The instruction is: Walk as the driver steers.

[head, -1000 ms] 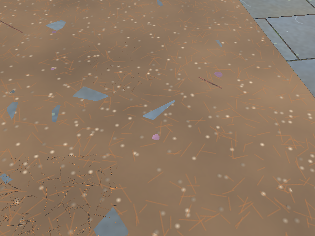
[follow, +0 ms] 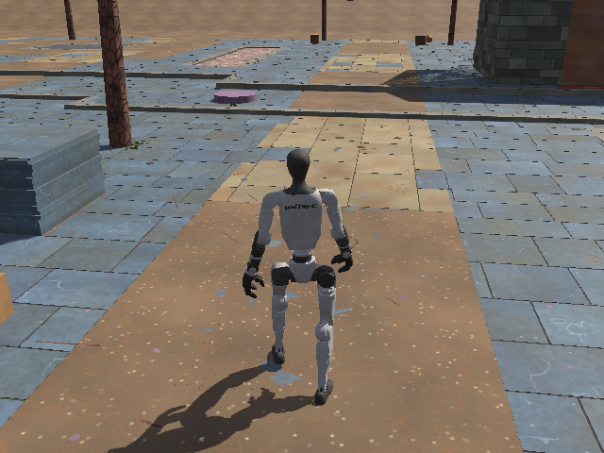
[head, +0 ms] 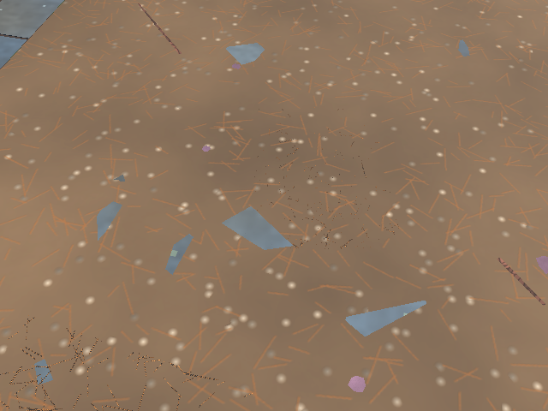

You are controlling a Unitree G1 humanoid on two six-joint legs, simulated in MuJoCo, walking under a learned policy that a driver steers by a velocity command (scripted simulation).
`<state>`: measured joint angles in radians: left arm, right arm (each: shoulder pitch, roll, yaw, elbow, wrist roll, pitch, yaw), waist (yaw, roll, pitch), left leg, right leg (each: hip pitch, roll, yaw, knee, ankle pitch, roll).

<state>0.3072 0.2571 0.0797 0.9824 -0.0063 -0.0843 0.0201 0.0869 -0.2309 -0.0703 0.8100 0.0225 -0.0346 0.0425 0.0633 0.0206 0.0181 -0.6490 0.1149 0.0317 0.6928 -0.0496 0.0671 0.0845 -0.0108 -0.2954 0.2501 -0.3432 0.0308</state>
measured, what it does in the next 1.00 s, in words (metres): walks ahead: left foot, then right foot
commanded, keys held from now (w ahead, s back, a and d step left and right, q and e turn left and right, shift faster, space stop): w+q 0.32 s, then w+e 0.44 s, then e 0.24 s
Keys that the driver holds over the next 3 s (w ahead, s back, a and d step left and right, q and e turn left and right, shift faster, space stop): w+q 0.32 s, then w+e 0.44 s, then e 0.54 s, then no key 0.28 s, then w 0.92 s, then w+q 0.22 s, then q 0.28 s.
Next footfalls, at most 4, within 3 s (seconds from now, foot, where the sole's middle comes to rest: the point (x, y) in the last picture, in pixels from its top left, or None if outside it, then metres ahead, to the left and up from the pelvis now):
0.08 left None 0.21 0.12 -0.77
0.60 right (301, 377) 0.56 -0.02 -0.77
1.06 left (237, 289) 0.80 0.16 -0.77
1.48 right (323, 339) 0.67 -0.07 -0.77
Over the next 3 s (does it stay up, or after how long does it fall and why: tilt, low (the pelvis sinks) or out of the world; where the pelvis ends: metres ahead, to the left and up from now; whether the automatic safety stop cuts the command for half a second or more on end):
stays up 1.20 -0.12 -0.01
